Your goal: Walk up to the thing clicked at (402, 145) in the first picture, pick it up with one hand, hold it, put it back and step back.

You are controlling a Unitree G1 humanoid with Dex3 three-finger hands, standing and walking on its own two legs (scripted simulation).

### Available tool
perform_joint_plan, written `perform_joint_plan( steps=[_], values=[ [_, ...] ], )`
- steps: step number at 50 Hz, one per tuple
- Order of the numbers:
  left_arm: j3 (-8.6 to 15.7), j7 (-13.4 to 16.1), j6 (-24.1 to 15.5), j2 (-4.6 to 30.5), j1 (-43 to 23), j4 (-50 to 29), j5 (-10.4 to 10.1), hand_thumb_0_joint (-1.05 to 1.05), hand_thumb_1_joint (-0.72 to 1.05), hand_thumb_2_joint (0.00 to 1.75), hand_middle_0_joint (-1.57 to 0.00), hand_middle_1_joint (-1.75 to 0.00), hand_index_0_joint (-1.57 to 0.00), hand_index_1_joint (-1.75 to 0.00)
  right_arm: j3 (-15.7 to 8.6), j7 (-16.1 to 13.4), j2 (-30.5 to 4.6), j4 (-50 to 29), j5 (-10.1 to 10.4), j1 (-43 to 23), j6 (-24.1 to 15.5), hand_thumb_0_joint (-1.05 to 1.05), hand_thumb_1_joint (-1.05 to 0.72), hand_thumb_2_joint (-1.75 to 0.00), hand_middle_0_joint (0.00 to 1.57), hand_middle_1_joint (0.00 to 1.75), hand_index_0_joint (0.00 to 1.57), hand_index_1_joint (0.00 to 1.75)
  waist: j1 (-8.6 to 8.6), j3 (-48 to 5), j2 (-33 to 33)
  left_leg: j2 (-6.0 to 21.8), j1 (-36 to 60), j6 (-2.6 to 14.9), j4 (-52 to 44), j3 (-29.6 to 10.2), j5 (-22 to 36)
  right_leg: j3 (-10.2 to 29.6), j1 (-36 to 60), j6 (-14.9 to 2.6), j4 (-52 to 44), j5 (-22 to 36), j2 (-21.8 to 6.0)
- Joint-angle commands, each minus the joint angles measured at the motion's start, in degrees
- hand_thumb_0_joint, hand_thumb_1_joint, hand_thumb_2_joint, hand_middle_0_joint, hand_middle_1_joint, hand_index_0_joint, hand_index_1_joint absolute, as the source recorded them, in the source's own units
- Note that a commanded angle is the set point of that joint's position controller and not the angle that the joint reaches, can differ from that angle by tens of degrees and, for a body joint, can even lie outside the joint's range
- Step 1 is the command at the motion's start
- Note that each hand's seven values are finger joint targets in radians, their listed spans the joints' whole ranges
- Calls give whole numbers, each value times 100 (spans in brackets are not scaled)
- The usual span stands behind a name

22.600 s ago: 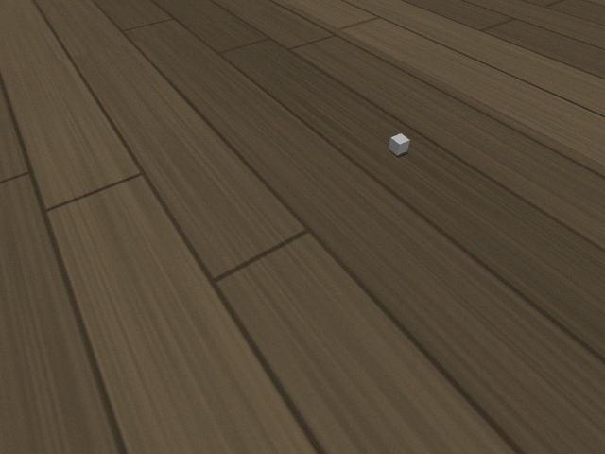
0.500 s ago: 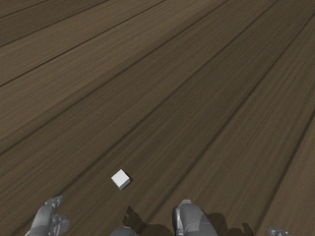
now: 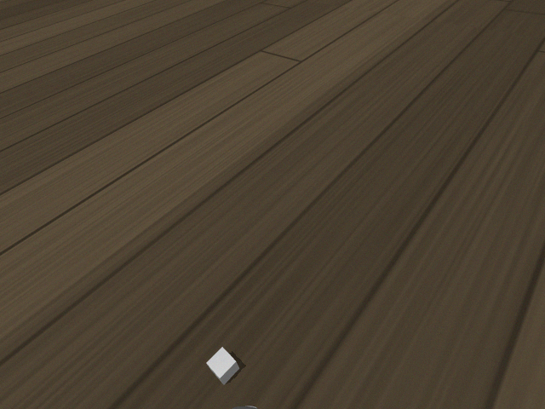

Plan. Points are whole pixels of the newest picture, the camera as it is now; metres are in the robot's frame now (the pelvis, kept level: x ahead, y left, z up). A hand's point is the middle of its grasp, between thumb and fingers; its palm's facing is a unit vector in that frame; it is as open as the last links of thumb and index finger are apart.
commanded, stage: walk up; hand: left
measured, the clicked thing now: (223, 365) +0.44 +0.25 -0.73
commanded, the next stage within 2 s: stand in 1.44 s
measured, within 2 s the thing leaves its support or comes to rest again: neither
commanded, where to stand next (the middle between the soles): +0.04 +0.03 m, yaw -2 degrees
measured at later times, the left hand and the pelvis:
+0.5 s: hand out of the picture +0.07 +0.30 -0.17, palm faces -0.05 -0.90 -0.42, open 7.4 cm; pelvis -0.01 +0.03 -0.03, yaw -2 degrees
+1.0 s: hand out of the picture +0.02 +0.28 -0.16, palm faces -0.01 -0.93 -0.36, open 7.4 cm; pelvis -0.06 +0.02 -0.01, yaw +0 degrees
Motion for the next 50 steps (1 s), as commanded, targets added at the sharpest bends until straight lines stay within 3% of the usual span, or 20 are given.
perform_joint_plan(
  steps=[1,4,9,11,12,13,17,22,25,27,28,30,34,37,39,40,41,46,48,50],
  values=[
    [435,308,-229,1587,-204,-543,-24,0,90,90,-20,-30,-20,-30,-256,33,-723,-411,-40,81,-59,0,-90,-90,20,30,20,30,-104,722,-1196,177,-434,-155,-204,-181,550,847,-595,-623,-1045,1897,-1492],
    [320,331,-145,1382,-456,-624,-51,0,90,90,-20,-30,-20,-30,-128,-64,-425,-428,25,-190,-54,0,-90,-90,20,30,20,30,-30,554,-1677,58,365,-56,-1153,257,747,214,-776,-605,-426,4160,-1288],
    [217,387,151,1472,-817,-723,-227,0,90,90,-20,-30,-20,-30,-148,-180,-580,-312,1,-403,-46,0,-90,-90,20,30,20,30,-105,95,-1574,48,1286,123,-2313,841,1249,339,-898,-625,796,3831,-1320],
    [161,441,211,1311,-544,-689,-304,0,90,90,-20,-30,-20,-30,-281,-207,-1032,-357,-122,-254,-79,0,-90,-90,20,30,20,30,-240,-415,-395,591,1890,558,-2815,99,3824,183,-972,-178,2102,2612,-673],
    [123,469,237,1080,-187,-682,-392,0,90,90,-20,-30,-20,-30,-355,-217,-1346,-479,-141,-239,-115,0,-90,-90,20,30,20,30,-169,-867,363,1563,2474,1186,-2867,-1246,5214,220,-1564,37,3253,706,78],
    [134,517,353,1087,-155,-537,-410,0,90,90,-20,-30,-20,-30,-316,-235,-1206,-489,42,-333,-123,0,-90,-90,20,30,20,30,-222,-1339,693,2009,2389,1811,-2988,-1803,5111,479,-1368,-30,3973,-2136,216],
    [183,480,428,1286,-181,-276,-330,0,90,90,-20,-30,-20,-30,-293,-317,-928,-741,-48,-1174,63,0,-90,-90,20,30,20,30,-17,-531,422,1354,876,1281,-3277,-581,1324,584,-1605,-170,3982,-1591,-73],
    [269,322,370,1052,-145,-148,-98,0,90,90,-20,-30,-20,-30,-281,-275,-954,-699,-98,-1076,91,0,-90,-90,20,30,20,30,-103,-622,489,1417,756,1257,-3191,-933,4,86,-1112,-5,2011,-1247,-54],
    [387,276,345,1106,117,-16,70,0,90,90,-20,-30,-20,-30,-174,-312,-718,-646,9,-1151,124,0,-90,-90,20,30,20,30,144,-474,-114,1169,-363,699,-2515,-642,-535,550,-141,-274,522,-722,-143],
    [582,255,420,2138,-701,-576,143,0,90,90,-20,-30,-20,-30,-186,-444,-569,-802,128,-1586,141,0,-90,-90,20,30,20,30,342,414,-2025,-532,-665,45,303,161,-1570,3659,-2074,-1615,-931,590,-2661],
    [521,261,374,1953,-1003,-727,130,0,90,90,-20,-30,-20,-30,-240,-495,-721,-737,96,-1496,128,0,-90,-90,20,30,20,30,159,517,-1583,-369,-449,23,1010,-268,-1601,3467,-2183,-1822,-656,1822,-2688],
    [383,280,367,1405,-1492,-787,67,0,90,90,-20,-30,-20,-30,-231,-477,-598,-465,190,-790,64,0,-90,-90,20,30,20,30,-273,154,-970,-571,-348,10,1578,-70,-1031,1769,-1626,-1445,175,3216,-1785],
    [336,259,349,1152,-940,-747,158,0,90,90,-20,-30,-20,-30,-104,-424,-526,-406,135,-844,-155,0,-90,-90,20,30,20,30,213,-605,-1380,-227,-196,-95,-418,473,-743,1296,-2,-1061,515,2001,-1291],
    [305,177,438,1260,-982,-711,30,0,90,90,-20,-30,-20,-30,-63,-412,-360,-190,27,-676,-279,0,-90,-90,20,30,20,30,52,-567,-1551,-208,1033,-64,-2909,867,-295,1221,-389,-935,817,1311,-1283],
    [110,139,504,747,-798,-679,-70,0,90,90,-20,-30,-20,-30,-103,-484,-562,-79,-135,-560,-416,0,-90,-90,20,30,20,30,28,-666,-633,565,2386,255,-3898,-651,321,980,-1595,-374,1706,579,-945],
    [51,109,516,553,-737,-640,-136,0,90,90,-20,-30,-20,-30,-146,-482,-1066,-204,-153,-970,-476,0,-90,-90,20,30,20,30,173,-472,282,1814,2229,891,-3936,-2371,235,514,-2419,-9,1803,-1136,-250],
    [229,195,507,1185,-1108,-471,-54,0,90,90,-20,-30,-20,-30,-203,-451,-1344,-146,-48,-946,-479,0,-90,-90,20,30,20,30,-129,-299,72,2164,1108,1418,-3787,-2518,360,800,-1618,-13,2235,-1915,-460],
    [175,105,325,874,-881,-7,-127,0,90,90,-20,-30,-20,-30,47,-409,-815,107,28,-1257,-492,0,-90,-90,20,30,20,30,191,-297,295,1012,920,620,-3162,-533,1509,300,-400,-101,364,-143,-232],
    [193,147,224,1110,-1019,72,-22,0,90,90,-20,-30,-20,-30,135,-364,-553,146,97,-1107,-403,0,-90,-90,20,30,20,30,104,-407,-208,681,494,250,-2926,-217,1265,954,281,-241,-137,665,-538],
    [180,106,208,1327,-1459,66,-36,0,90,90,-20,-30,-20,-30,110,-345,-512,349,76,-1035,-329,0,-90,-90,20,30,20,30,-115,-38,-664,236,902,129,-2960,106,-476,1624,-772,-523,-613,-1035,-1102]
  ],
)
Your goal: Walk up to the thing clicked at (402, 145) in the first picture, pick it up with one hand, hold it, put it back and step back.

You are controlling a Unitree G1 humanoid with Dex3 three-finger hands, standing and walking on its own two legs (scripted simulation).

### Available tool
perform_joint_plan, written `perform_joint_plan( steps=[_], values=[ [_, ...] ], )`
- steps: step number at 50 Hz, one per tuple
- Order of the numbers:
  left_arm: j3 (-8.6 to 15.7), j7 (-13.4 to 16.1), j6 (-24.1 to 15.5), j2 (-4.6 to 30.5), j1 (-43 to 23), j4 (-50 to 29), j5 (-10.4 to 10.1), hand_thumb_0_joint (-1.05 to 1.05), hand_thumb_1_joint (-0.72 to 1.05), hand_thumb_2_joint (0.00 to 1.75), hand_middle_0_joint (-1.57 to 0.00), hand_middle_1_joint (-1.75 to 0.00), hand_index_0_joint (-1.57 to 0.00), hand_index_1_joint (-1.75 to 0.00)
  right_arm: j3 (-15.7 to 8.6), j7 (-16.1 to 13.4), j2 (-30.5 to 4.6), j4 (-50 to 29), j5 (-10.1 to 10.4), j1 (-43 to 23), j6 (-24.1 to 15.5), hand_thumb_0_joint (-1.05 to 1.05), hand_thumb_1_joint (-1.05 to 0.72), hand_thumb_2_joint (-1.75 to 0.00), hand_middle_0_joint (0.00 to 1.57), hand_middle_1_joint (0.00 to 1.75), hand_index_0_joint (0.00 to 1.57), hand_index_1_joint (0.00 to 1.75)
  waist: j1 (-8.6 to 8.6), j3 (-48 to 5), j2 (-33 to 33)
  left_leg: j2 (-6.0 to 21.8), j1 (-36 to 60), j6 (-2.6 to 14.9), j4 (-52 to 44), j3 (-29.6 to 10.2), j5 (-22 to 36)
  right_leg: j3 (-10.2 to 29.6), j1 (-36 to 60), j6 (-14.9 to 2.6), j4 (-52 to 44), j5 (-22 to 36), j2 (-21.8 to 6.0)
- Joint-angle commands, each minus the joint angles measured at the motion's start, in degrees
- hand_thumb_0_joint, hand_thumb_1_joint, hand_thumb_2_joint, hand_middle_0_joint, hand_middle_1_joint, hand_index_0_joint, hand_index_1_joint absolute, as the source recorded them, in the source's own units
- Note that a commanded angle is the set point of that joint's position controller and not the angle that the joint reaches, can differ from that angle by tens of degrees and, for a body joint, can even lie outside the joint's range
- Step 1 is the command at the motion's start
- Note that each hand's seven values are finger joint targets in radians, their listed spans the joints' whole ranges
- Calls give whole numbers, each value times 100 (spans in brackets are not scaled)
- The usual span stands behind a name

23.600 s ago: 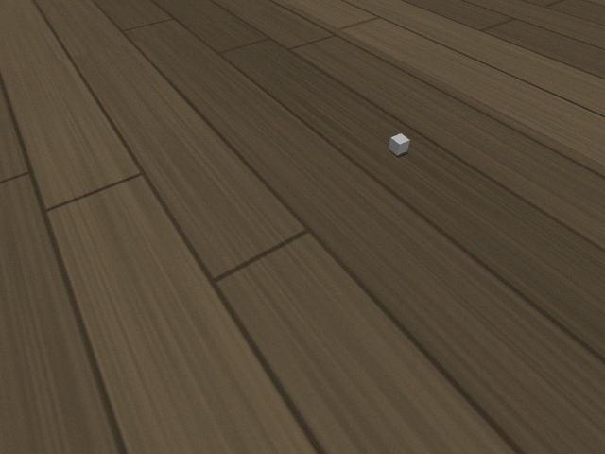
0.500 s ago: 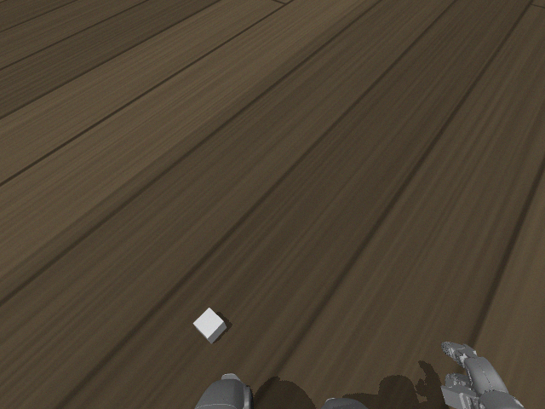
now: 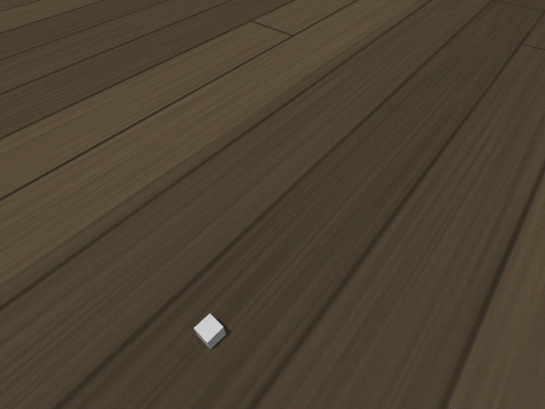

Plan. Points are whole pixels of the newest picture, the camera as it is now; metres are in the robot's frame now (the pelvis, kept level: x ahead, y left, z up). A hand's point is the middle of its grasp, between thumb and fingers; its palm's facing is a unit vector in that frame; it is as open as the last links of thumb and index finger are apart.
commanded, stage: walk up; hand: left
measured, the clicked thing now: (210, 331) +0.49 +0.23 -0.72
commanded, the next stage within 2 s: stand in 0.44 s
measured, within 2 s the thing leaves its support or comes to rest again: neither
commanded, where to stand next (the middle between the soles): +0.10 +0.01 m, yaw -2 degrees
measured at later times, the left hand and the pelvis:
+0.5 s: hand out of the picture +0.11 +0.25 -0.13, palm faces +0.00 -0.94 -0.34, open 7.4 cm; pelvis +0.01 +0.00 +0.02, yaw +0 degrees
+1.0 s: hand out of the picture +0.08 +0.25 -0.13, palm faces +0.00 -0.94 -0.34, open 7.4 cm; pelvis +0.01 +0.00 +0.02, yaw +1 degrees
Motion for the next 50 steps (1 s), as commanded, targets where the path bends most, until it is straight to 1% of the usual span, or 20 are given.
perform_joint_plan(
  steps=[1,2,3,5,8,10,12,16,18,19,21,22,25,30,36,37,43,47,48,50],
  values=[
    [252,54,-243,1406,-393,-275,-14,0,90,90,-20,-30,-20,-30,-347,-31,-1244,-192,-10,-241,-80,0,-90,-90,20,30,20,30,-88,-282,-23,154,13,243,-892,-425,-688,1350,-176,-561,-1553,-1474,-1018],
    [223,44,-234,1350,-470,-239,-23,0,90,90,-20,-30,-20,-30,-358,-8,-1287,-140,-25,-330,-82,0,-90,-90,20,30,20,30,-82,-179,10,166,108,271,-1023,-489,-670,1213,-400,-475,-1648,-1674,-893],
    [200,38,-232,1302,-525,-202,-24,0,90,90,-20,-30,-20,-30,-350,5,-1295,-101,-30,-368,-104,0,-90,-90,20,30,20,30,-88,-132,-56,235,168,318,-1167,-570,-652,1068,-489,-408,-1661,-1588,-779],
    [182,31,-262,1209,-518,-41,-30,0,90,90,-20,-30,-20,-30,-307,26,-1240,-9,-26,-396,-148,0,-90,-90,20,30,20,30,-34,-216,-193,352,168,341,-1334,-642,-379,877,-205,-326,-1658,-1015,-662],
    [183,39,-305,1211,-626,115,-47,0,90,90,-20,-30,-20,-30,-260,17,-1186,153,-15,-400,-178,0,-90,-90,20,30,20,30,-23,-348,-302,331,232,258,-1360,-476,329,874,212,-291,-1712,-237,-744],
    [172,47,-313,1199,-741,175,-52,0,90,90,-20,-30,-20,-30,-260,-10,-1227,264,-18,-371,-194,0,-90,-90,20,30,20,30,-71,-527,-261,381,352,237,-1417,-430,775,777,453,-275,-1629,500,-770],
    [149,57,-312,1145,-702,289,-88,0,90,90,-20,-30,-20,-30,-245,-19,-1226,321,-7,-490,-202,0,-90,-90,20,30,20,30,2,-594,-108,437,502,228,-1474,-442,1207,666,576,-229,-1582,881,-733],
    [136,73,-283,1125,-774,468,-90,0,90,90,-20,-30,-20,-30,-256,-45,-1260,456,0,-551,-178,0,-90,-90,20,30,20,30,-2,-783,-45,524,621,235,-1539,-434,1571,509,888,-203,-1585,1292,-709],
    [126,75,-265,1145,-846,506,-80,0,90,90,-20,-30,-20,-30,-259,-58,-1256,507,-7,-610,-163,0,-90,-90,20,30,20,30,-16,-756,-50,523,619,240,-1595,-400,1447,510,885,-192,-1622,1301,-733],
    [127,78,-260,1137,-848,546,-93,0,90,90,-20,-30,-20,-30,-252,-60,-1246,542,-7,-589,-161,0,-90,-90,20,30,20,30,-9,-784,-27,552,678,222,-1635,-411,1572,484,920,-189,-1619,1303,-726],
    [127,76,-242,1122,-907,592,-88,0,90,90,-20,-30,-20,-30,-253,-62,-1252,581,-12,-620,-157,0,-90,-90,20,30,20,30,-11,-739,40,568,606,229,-1704,-425,1510,443,965,-171,-1627,1252,-702],
    [99,76,-237,1091,-897,608,-93,0,90,90,-20,-30,-20,-30,-210,-68,-1227,541,-27,-770,-171,0,-90,-90,20,30,20,30,42,-659,86,674,579,191,-1792,-583,2039,483,1069,-94,-1511,1617,-717],
    [93,72,-217,1078,-845,687,-103,0,90,90,-20,-30,-20,-30,-215,-97,-1284,593,-11,-810,-179,0,-90,-90,20,30,20,30,57,-810,150,680,799,151,-1802,-545,2212,468,1098,-68,-1573,1711,-714],
    [75,70,-194,1102,-962,744,-72,0,90,90,-20,-30,-20,-30,-205,-97,-1236,649,-7,-889,-144,0,-90,-90,20,30,20,30,3,-761,36,666,821,127,-1935,-529,1672,485,1014,-64,-1735,1322,-711],
    [59,76,-226,1114,-896,784,-63,0,90,90,-20,-30,-20,-30,-213,-75,-1253,680,-8,-913,-136,0,-90,-90,20,30,20,30,3,-867,32,660,983,136,-1931,-484,1790,490,1016,-61,-1808,1504,-757],
    [60,84,-225,1135,-981,783,-75,0,90,90,-20,-30,-20,-30,-203,-72,-1216,692,-6,-907,-123,0,-90,-90,20,30,20,30,-29,-767,-3,643,858,126,-1957,-501,1653,490,1004,-59,-1844,1361,-750],
    [44,81,-222,1088,-891,802,-61,0,90,90,-20,-30,-20,-30,-206,-63,-1247,725,-9,-911,-110,0,-90,-90,20,30,20,30,-21,-729,38,647,809,141,-1982,-507,1464,486,990,-51,-1911,1257,-756],
    [44,78,-223,1098,-839,801,-70,0,90,90,-20,-30,-20,-30,-191,-58,-1231,738,-10,-858,-118,0,-90,-90,20,30,20,30,-9,-760,64,664,782,146,-2022,-523,1541,475,1072,-56,-1877,1285,-763],
    [50,79,-216,1132,-829,789,-60,0,90,90,-20,-30,-20,-30,-190,-57,-1198,721,-15,-901,-114,0,-90,-90,20,30,20,30,12,-745,11,639,864,123,-2019,-509,1497,471,909,-65,-1901,1165,-753],
    [44,76,-211,1111,-826,807,-59,0,90,90,-20,-30,-20,-30,-192,-57,-1240,744,-16,-827,-108,0,-90,-90,20,30,20,30,-12,-702,29,656,742,147,-2048,-538,1349,473,1014,-60,-1896,1095,-760]
  ],
)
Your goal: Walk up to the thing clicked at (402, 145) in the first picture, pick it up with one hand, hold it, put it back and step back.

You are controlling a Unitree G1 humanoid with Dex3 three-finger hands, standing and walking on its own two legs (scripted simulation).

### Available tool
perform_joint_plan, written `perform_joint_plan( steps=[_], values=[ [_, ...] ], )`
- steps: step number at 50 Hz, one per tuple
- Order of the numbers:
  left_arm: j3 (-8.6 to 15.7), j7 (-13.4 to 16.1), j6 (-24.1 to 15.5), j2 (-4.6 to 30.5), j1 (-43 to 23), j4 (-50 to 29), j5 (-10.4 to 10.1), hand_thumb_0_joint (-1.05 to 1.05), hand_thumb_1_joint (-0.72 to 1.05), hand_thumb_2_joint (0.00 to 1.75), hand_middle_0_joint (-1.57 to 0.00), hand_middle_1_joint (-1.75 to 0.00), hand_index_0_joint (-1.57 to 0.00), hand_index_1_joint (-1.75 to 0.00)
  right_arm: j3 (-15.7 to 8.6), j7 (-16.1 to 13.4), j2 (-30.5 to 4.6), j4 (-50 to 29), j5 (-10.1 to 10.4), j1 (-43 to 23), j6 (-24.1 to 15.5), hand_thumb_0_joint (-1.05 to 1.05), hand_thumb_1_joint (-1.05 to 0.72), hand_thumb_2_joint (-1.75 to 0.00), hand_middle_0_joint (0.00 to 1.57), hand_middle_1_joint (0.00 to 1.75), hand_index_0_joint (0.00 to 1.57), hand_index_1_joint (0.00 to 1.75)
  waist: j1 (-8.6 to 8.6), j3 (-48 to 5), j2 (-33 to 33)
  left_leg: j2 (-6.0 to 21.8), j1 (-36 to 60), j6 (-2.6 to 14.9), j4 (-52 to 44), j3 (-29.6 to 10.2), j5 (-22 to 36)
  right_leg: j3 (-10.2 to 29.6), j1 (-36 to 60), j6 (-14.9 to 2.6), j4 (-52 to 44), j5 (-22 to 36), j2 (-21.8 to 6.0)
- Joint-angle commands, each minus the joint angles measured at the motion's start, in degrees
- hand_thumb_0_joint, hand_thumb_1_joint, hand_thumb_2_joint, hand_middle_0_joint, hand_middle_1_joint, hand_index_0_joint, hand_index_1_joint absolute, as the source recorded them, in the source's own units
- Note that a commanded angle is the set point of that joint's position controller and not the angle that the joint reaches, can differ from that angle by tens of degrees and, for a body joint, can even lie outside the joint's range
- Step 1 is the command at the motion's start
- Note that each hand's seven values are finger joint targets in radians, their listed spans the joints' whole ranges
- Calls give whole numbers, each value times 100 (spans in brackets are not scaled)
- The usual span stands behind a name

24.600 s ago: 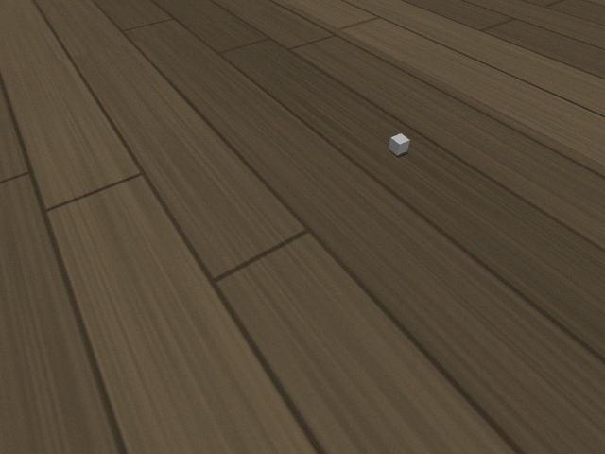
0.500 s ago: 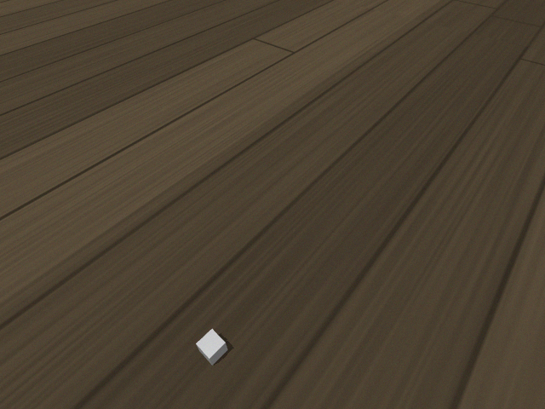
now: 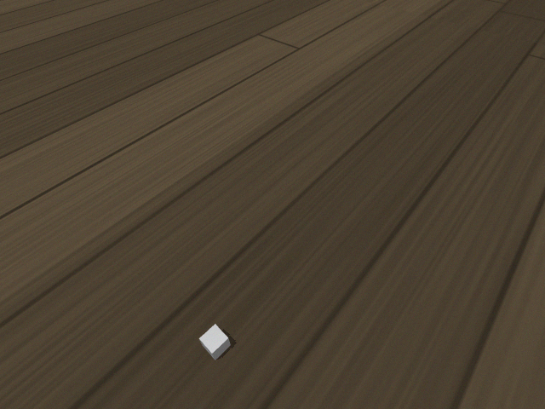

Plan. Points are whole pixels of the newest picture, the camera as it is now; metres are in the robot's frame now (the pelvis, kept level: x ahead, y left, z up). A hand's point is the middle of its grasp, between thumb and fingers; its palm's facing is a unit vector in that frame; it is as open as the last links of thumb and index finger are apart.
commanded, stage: stand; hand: left
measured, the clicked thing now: (215, 341) +0.49 +0.23 -0.75
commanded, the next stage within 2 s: rise first in 1.64 s
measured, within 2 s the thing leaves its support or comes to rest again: neither
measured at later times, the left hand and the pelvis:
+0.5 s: hand out of the picture +0.07 +0.25 -0.16, palm faces -0.02 -0.94 -0.34, open 7.4 cm; pelvis +0.00 +0.00 +0.00, yaw +0 degrees
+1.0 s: hand out of the picture +0.07 +0.25 -0.15, palm faces -0.02 -0.94 -0.35, open 7.4 cm; pelvis +0.00 -0.01 +0.00, yaw +0 degrees
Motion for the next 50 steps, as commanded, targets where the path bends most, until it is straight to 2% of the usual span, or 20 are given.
perform_joint_plan(
  steps=[1,7,18,20,24,28,35,40,50],
  values=[
    [199,88,-136,1247,-255,-358,-32,0,90,90,-20,-30,-20,-30,-222,-60,-1180,-327,-19,-216,-125,0,-90,-90,20,30,20,30,-21,-473,-41,642,-41,191,-283,-452,478,541,146,-113,-265,335,-710],
    [198,87,-141,1253,-212,-373,-35,0,90,90,-20,-30,-20,-30,-224,-49,-1204,-326,-21,-122,-112,0,-90,-90,20,30,20,30,-54,-404,-31,612,-109,201,-259,-447,264,570,72,-121,-320,160,-706],
    [188,89,-133,1253,-116,-408,-37,0,90,90,-20,-30,-20,-30,-204,-69,-1223,-341,-15,-53,-110,0,-90,-90,20,30,20,30,-26,-473,-52,630,-13,209,-212,-454,545,557,123,-130,-299,443,-708],
    [193,87,-130,1272,-143,-412,-32,0,90,90,-20,-30,-20,-30,-193,-67,-1213,-331,-22,-7,-106,0,-90,-90,20,30,20,30,-32,-373,-57,618,-110,197,-260,-456,358,564,77,-130,-313,210,-699],
    [188,87,-122,1257,-95,-398,-31,0,90,90,-20,-30,-20,-30,-188,-72,-1209,-352,-14,21,-100,0,-90,-90,20,30,20,30,-33,-399,-50,625,-104,194,-257,-472,362,561,98,-131,-322,187,-706],
    [194,85,-129,1252,-146,-438,-33,0,90,90,-20,-30,-20,-30,-180,-80,-1230,-359,-20,35,-115,0,-90,-90,20,30,20,30,-26,-469,9,651,-119,194,-220,-466,661,535,245,-119,-231,525,-720],
    [196,78,-110,1261,-111,-419,-39,0,90,90,-20,-30,-20,-30,-171,-80,-1223,-363,-14,63,-108,0,-90,-90,20,30,20,30,-17,-359,-12,633,-115,190,-274,-462,376,551,150,-127,-293,239,-704],
    [208,83,-117,1296,-95,-439,-21,0,90,90,-20,-30,-20,-30,-181,-82,-1234,-396,-16,24,-117,0,-90,-90,20,30,20,30,-21,-451,-48,640,25,197,-235,-443,533,555,132,-138,-276,432,-716],
    [197,89,-112,1272,-55,-441,-29,0,90,90,-20,-30,-20,-30,-177,-90,-1227,-413,-19,-2,-107,0,-90,-90,20,30,20,30,-3,-425,-44,655,28,201,-237,-438,585,546,109,-143,-263,456,-706]
  ],
)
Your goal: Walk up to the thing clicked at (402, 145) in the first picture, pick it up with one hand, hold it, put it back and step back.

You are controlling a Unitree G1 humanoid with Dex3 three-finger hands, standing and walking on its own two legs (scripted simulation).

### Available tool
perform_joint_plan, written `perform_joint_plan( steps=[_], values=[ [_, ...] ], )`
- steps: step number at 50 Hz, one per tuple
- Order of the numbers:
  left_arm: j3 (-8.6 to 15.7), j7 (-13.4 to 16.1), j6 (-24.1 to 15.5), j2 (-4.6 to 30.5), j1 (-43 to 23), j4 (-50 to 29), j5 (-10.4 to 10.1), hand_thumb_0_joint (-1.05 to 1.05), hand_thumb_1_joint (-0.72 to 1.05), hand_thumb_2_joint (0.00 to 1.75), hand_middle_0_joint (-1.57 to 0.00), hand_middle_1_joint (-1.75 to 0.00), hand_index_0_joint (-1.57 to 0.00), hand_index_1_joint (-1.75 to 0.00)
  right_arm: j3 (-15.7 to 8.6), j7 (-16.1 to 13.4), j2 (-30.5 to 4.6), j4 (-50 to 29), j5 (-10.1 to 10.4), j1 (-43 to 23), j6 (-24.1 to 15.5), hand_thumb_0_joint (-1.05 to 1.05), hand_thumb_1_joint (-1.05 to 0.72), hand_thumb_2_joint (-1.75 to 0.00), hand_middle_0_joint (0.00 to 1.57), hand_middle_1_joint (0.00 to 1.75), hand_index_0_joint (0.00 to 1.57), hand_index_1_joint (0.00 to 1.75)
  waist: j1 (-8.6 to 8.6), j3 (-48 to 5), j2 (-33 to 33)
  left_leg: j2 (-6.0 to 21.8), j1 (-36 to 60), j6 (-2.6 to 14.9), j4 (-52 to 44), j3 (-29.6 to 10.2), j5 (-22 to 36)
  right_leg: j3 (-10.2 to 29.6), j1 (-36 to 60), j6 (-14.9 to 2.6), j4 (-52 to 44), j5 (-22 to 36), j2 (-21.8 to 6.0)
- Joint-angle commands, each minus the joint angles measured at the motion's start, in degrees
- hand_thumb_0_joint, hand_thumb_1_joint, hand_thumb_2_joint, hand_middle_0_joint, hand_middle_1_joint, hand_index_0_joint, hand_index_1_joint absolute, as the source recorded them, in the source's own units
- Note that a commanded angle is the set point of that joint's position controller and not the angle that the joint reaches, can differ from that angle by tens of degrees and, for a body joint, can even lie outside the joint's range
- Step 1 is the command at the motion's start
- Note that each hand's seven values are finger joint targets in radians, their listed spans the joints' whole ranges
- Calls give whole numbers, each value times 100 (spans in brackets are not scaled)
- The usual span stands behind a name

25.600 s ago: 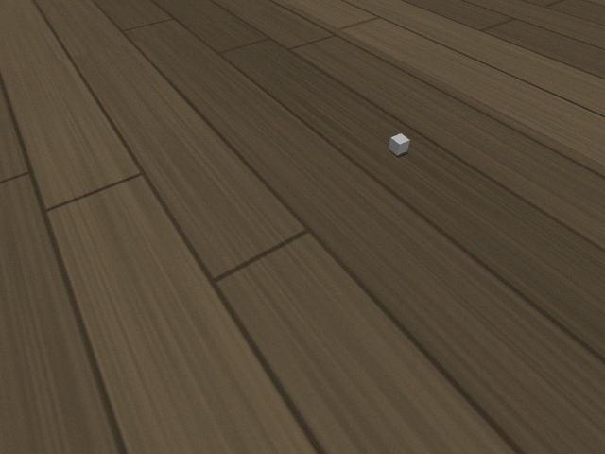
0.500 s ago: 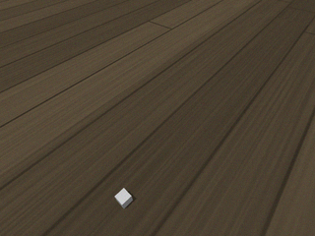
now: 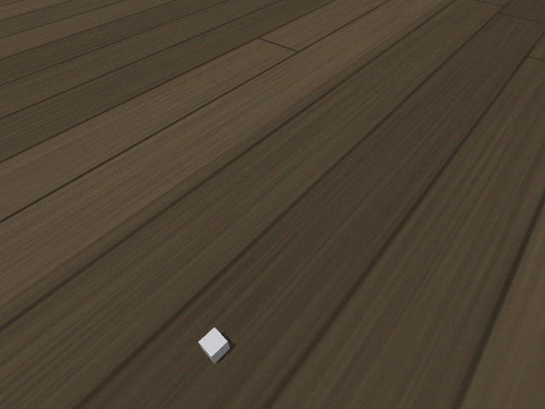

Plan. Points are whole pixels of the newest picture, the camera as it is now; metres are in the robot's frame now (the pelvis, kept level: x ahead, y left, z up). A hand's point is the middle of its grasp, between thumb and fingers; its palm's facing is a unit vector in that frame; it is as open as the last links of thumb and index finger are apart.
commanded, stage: stand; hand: left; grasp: from above
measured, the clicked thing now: (214, 345) +0.49 +0.23 -0.75
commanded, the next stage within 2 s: rise first in 0.64 s
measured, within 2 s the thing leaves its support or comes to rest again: neither
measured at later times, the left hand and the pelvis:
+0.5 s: hand out of the picture +0.07 +0.25 -0.15, palm faces -0.02 -0.94 -0.35, open 7.4 cm; pelvis +0.00 +0.00 +0.00, yaw +0 degrees
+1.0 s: hand out of the picture +0.16 +0.25 -0.16, palm faces +0.00 -0.93 -0.38, open 9.5 cm; pelvis -0.01 +0.00 -0.02, yaw -1 degrees
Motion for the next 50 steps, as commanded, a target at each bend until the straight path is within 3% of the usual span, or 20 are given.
perform_joint_plan(
  steps=[1,18,26,36,37,38,39,40,41,42,43,44,46,50],
  values=[
    [194,90,-149,1232,-151,-326,-36,0,90,90,-20,-30,-20,-30,-232,-68,-1204,-322,-6,-221,-122,0,-90,-90,20,30,20,30,21,-385,-42,619,37,260,-213,-420,534,588,84,-81,-340,448,-749],
    [196,96,-142,1265,-163,-347,-31,0,90,90,-20,-30,-20,-30,-229,-67,-1180,-315,-1,-173,-115,0,-90,-90,20,30,20,30,14,-340,-56,590,-23,234,-245,-433,495,579,70,-85,-348,393,-744],
    [206,110,-152,1272,-166,-385,-24,0,90,90,-20,-30,-20,-30,-237,-88,-1204,-339,-18,-164,-124,0,-90,-90,20,30,20,30,21,-519,-35,642,72,248,-151,-388,970,546,293,-81,-251,949,-772],
    [216,125,-154,1279,-222,-384,-24,0,90,90,-20,-30,-20,-30,-240,-80,-1171,-349,-24,-88,-96,0,-90,-90,20,30,20,30,-21,-299,-62,614,-99,235,-232,-396,634,558,231,-84,-328,667,-763],
    [202,116,-145,1253,-155,-375,-31,0,82,83,-12,-22,-12,-22,-233,-79,-1186,-356,-27,-130,-104,0,-82,-87,19,30,20,30,20,-321,-29,640,-58,245,-237,-411,667,542,243,-89,-302,661,-759],
    [186,192,-684,223,-2165,-2385,-332,0,74,91,-15,-30,-15,-30,-24,-193,-220,-1975,352,-206,-412,0,-90,-91,20,30,20,30,-739,-26,284,-183,-557,207,162,503,-300,102,-1230,-17,59,102,-105],
    [389,242,-702,715,-2923,-2259,-309,0,66,91,-16,-38,-17,-38,-88,-256,-421,-1660,343,60,-424,0,-92,-91,20,30,20,30,-526,-281,-3,-222,-566,247,298,467,-440,20,-959,12,97,-152,-91],
    [702,271,-421,1196,-1572,-918,-140,0,58,89,-15,-46,-18,-46,-181,-314,-586,-1622,367,349,-349,0,-93,-91,20,30,20,30,-359,-128,-320,-166,-761,252,366,458,-398,-80,-926,2,164,-269,-33],
    [725,205,-270,1138,-1349,-494,-33,0,50,89,-13,-54,-16,-54,-238,-308,-534,-1715,312,404,-312,0,-94,-91,20,30,20,30,-302,-278,-505,-213,-1026,285,656,446,-376,-69,-1085,-4,336,-319,-48],
    [816,150,-268,1300,-1769,-663,93,0,42,92,-11,-62,-14,-62,-311,-307,-521,-1858,276,434,-340,0,-97,-92,20,30,20,30,-255,-482,-432,-217,-1145,301,847,431,-316,-52,-1194,-16,550,-229,-56],
    [980,145,-323,1445,-1761,-787,218,0,34,93,-12,-70,-15,-70,-407,-309,-523,-2040,200,458,-380,0,-101,-93,20,30,20,30,-147,-970,-328,-220,-1211,282,1031,419,-178,-16,-1134,-19,842,-27,-69],
    [1132,146,-256,1412,-1046,-566,371,0,26,93,-11,-78,-15,-78,-469,-281,-485,-2123,132,587,-389,0,-101,-93,20,30,20,30,11,-1274,-81,-255,-1360,240,1213,426,-4,-21,-1051,-40,1084,157,-84],
    [1145,153,-86,1131,-590,-905,492,0,10,94,-11,-94,-15,-92,-532,-204,-429,-2466,103,662,-420,0,-103,-93,20,30,20,30,172,-1573,156,-282,-1471,199,1344,444,82,18,-1011,-79,1288,191,-57],
    [1058,363,551,877,-560,-1408,644,0,-22,93,-14,-100,-16,-97,-538,-173,-386,-3015,172,478,-424,0,-99,-93,20,30,20,30,58,-1490,42,-250,-1613,178,1435,373,30,-66,-1223,-79,1311,30,49]
  ],
)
